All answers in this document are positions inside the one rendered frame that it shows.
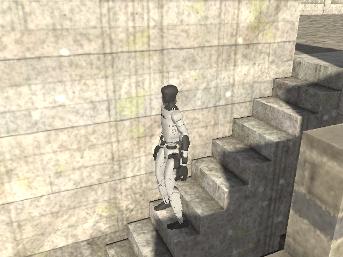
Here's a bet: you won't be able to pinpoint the stairs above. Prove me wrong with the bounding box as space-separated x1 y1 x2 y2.
105 59 343 257

